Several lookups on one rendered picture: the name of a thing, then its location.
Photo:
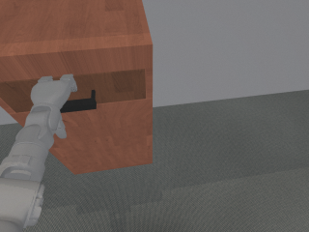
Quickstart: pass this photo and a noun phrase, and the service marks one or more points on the drawer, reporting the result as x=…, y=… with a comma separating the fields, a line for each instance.
x=118, y=86

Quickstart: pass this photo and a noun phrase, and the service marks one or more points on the handle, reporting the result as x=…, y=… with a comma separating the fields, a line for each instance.
x=81, y=104

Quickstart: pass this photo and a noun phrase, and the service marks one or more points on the robot left upper arm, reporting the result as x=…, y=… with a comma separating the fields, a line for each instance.
x=20, y=203

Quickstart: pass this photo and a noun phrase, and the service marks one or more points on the cabinet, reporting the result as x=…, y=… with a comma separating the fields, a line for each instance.
x=55, y=37

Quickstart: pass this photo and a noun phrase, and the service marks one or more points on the left robot forearm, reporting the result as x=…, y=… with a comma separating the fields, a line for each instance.
x=32, y=143

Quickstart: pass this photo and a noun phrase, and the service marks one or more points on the left robot hand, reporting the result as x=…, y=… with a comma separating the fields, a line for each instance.
x=55, y=92

